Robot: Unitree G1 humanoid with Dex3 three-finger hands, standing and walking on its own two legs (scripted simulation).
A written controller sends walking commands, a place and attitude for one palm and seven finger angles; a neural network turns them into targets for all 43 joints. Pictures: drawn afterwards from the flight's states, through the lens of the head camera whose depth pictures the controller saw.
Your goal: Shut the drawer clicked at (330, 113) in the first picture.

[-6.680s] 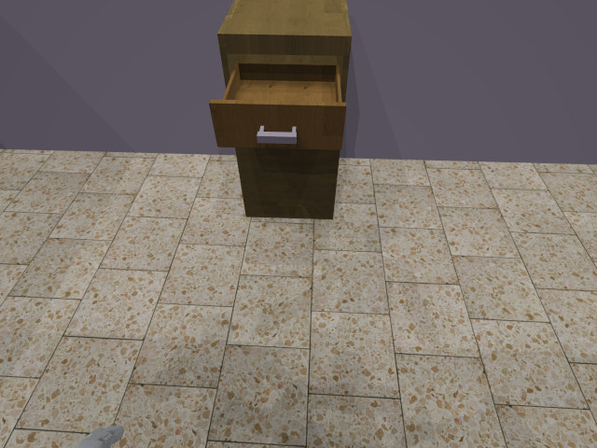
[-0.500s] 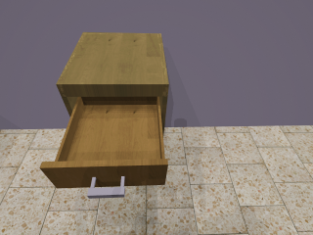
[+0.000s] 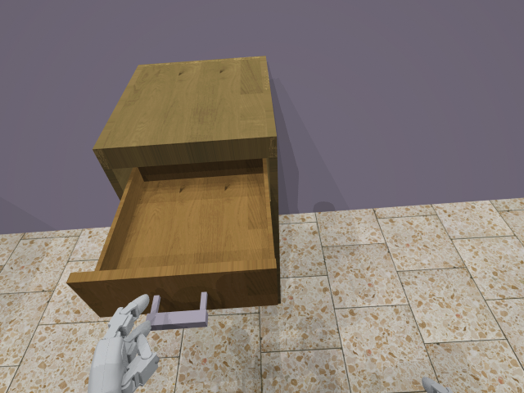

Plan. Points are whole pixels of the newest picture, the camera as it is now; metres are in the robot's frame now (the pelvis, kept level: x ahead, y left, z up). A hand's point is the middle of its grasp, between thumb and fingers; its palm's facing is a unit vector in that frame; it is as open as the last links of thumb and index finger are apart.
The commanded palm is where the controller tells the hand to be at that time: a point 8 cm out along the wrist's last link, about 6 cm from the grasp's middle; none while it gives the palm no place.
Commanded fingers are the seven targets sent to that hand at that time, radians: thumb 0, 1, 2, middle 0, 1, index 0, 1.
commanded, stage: raise the hand and make a fist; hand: left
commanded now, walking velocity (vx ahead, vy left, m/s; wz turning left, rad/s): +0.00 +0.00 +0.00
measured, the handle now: (178, 309) +0.29 +0.16 -0.07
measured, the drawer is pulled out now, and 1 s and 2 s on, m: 0.30 0.27 0.27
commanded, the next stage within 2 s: bring the fist close to the handle in 1.66 s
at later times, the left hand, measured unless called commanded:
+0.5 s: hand (188, 387) +0.16 +0.11 -0.02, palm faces +0.00 -1.00 -0.02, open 4.3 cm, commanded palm +0.10 +0.19 -0.01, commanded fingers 0.00 0.90 0.90 -0.96 -1.12 -0.96 -1.12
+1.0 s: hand out of the picture +0.13 +0.14 +0.02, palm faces +0.07 -1.00 +0.02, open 3.1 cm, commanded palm +0.08 +0.18 +0.02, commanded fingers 0.00 0.90 0.90 -1.40 -1.60 -1.40 -1.60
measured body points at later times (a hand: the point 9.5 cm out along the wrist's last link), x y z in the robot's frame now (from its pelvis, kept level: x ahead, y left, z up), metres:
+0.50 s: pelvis -0.01 -0.06 -0.07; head +0.04 -0.07 +0.38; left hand +0.15 +0.17 -0.02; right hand +0.19 -0.25 -0.15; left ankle +0.03 +0.07 -0.72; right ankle +0.00 -0.11 -0.72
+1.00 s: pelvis -0.02 -0.01 -0.06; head +0.02 -0.01 +0.39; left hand +0.12 +0.19 +0.02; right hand +0.20 -0.24 -0.11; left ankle +0.03 +0.07 -0.72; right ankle +0.00 -0.11 -0.72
